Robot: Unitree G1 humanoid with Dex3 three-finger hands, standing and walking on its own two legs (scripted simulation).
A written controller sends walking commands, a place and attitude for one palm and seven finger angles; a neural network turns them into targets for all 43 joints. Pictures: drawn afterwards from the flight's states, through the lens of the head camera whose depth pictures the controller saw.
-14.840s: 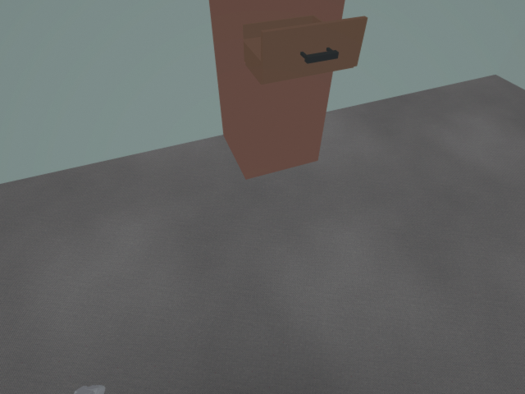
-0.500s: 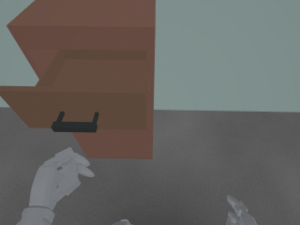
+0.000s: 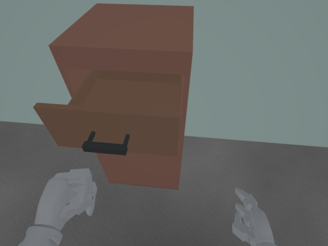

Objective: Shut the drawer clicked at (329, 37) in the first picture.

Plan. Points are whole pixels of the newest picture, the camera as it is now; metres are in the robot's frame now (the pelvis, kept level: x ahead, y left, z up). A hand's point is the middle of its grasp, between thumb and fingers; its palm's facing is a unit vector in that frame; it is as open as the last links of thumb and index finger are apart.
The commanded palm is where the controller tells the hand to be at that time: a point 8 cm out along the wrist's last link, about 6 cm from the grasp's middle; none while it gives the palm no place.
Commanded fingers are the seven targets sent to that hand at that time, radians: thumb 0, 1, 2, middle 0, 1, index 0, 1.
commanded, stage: raise the hand and make a fist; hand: left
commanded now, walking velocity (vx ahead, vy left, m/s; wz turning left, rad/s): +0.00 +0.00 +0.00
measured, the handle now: (107, 142) +0.39 +0.21 +0.02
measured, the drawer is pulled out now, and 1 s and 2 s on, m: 0.20 0.20 0.20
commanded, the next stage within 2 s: bring the fist close to the handle in 0.50 s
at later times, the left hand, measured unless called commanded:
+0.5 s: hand (87, 193) +0.19 +0.17 +0.11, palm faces +0.02 -1.00 -0.08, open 3.3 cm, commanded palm +0.16 +0.23 +0.12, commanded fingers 0.00 0.90 0.90 -1.40 -1.60 -1.40 -1.60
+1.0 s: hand (98, 185) +0.23 +0.17 +0.08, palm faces +0.00 -1.00 -0.06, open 3.3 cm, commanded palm +0.21 +0.23 +0.08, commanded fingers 0.00 0.90 0.90 -1.40 -1.60 -1.40 -1.60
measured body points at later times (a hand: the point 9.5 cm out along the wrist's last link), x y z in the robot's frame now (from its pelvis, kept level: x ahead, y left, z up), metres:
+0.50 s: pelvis -0.01 -0.01 +0.01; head -0.02 -0.03 +0.46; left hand +0.19 +0.23 +0.12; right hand +0.17 -0.25 -0.06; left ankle +0.02 +0.09 -0.71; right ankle -0.02 -0.10 -0.71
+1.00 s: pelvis -0.01 -0.02 +0.00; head +0.01 -0.04 +0.45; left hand +0.22 +0.22 +0.08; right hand +0.16 -0.26 -0.07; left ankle +0.02 +0.09 -0.71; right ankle -0.02 -0.10 -0.71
